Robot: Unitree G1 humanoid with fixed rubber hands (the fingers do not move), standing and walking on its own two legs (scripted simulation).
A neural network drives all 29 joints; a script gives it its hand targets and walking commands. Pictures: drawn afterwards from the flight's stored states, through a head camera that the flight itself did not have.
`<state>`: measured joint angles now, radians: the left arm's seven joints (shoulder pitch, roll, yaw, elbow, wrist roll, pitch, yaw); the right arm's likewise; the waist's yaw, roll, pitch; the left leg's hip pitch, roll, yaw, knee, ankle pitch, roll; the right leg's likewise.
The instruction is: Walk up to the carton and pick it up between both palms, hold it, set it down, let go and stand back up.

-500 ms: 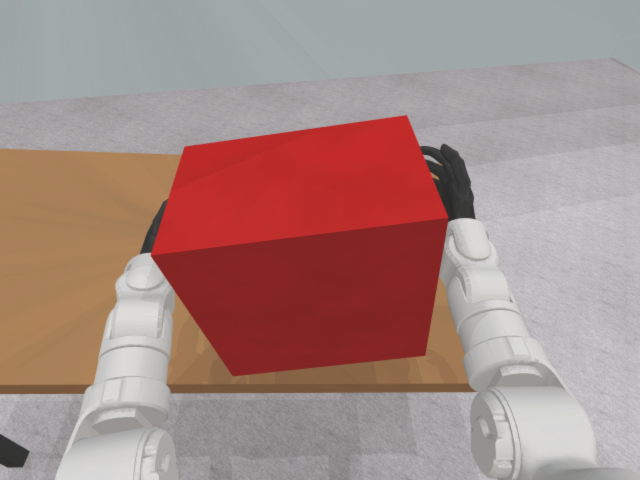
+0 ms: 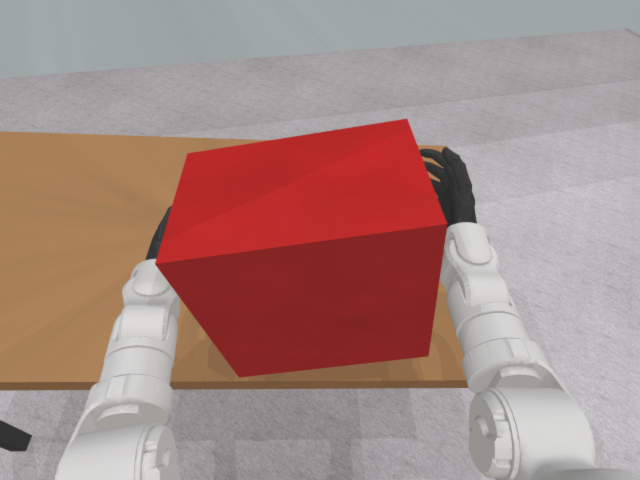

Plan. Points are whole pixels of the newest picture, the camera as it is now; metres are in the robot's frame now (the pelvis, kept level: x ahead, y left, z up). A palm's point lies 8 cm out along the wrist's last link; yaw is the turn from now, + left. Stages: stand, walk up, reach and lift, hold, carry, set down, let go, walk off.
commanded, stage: set down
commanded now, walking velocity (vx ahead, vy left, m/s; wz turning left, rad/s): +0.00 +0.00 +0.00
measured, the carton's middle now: (314, 260) +0.39 +0.00 +0.05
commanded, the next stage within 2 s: none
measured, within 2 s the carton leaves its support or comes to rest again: neither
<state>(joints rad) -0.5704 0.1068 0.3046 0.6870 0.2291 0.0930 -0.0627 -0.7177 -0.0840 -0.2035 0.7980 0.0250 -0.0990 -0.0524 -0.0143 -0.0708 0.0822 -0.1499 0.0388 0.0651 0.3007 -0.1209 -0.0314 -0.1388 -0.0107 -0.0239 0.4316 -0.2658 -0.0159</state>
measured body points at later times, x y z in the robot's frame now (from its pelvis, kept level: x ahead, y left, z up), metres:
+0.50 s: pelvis +0.00 +0.00 +0.00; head +0.04 +0.01 +0.45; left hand +0.40 +0.19 +0.04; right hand +0.42 -0.17 +0.11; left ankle +0.02 +0.15 -0.75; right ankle -0.02 -0.10 -0.74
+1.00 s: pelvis +0.01 +0.00 +0.00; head +0.06 +0.01 +0.45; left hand +0.40 +0.19 +0.02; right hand +0.42 -0.17 +0.09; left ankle +0.02 +0.15 -0.75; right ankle -0.02 -0.10 -0.74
